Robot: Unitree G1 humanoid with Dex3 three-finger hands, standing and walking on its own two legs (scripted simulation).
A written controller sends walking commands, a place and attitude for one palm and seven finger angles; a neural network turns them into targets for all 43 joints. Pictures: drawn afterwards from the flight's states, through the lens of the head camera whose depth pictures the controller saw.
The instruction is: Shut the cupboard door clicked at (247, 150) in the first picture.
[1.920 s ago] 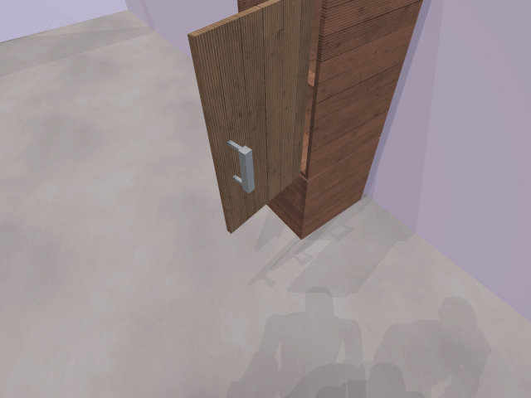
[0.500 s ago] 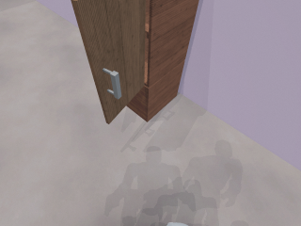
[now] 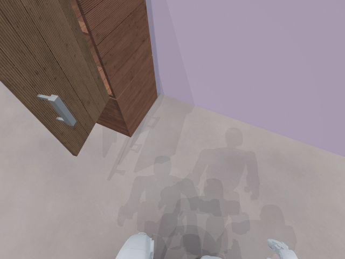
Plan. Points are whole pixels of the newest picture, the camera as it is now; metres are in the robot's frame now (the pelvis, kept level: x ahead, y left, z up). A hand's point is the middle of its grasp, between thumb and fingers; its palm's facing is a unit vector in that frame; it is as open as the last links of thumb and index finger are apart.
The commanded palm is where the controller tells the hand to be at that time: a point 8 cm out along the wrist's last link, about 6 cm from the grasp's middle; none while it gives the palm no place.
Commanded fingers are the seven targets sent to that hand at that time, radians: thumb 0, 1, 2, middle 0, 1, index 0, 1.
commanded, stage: walk around to get in front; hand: left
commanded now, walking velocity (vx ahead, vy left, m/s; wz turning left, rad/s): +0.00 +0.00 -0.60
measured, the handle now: (57, 110) +0.52 +0.42 -0.07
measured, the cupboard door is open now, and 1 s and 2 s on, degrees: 100 100 100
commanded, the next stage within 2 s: none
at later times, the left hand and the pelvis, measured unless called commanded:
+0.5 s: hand (111, 233) +0.18 +0.19 -0.16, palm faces -0.29 -0.93 -0.24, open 7.4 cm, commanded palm none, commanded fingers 0.00 0.90 0.90 -0.20 -0.30 -0.20 -0.30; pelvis +0.02 +0.01 +0.00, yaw -18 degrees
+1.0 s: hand (151, 219) +0.22 +0.09 -0.16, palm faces -0.51 -0.83 -0.23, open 7.4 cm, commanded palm none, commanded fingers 0.00 0.90 0.90 -0.20 -0.30 -0.20 -0.30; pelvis +0.06 -0.04 +0.00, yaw -35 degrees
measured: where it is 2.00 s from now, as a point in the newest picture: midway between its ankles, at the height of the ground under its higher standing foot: outside the picture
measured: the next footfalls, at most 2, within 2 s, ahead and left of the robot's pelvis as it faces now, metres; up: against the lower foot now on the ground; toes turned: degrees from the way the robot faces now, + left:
left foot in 0.16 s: +0.06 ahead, +0.13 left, +0.00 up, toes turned -4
right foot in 0.56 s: +0.01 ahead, -0.12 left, +0.00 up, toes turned -25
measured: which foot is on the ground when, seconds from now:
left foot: up 0.00-0.14, down 0.16-0.58, up 0.60-1.00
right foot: down 0.00-0.16, up 0.18-0.54, down 0.56-1.00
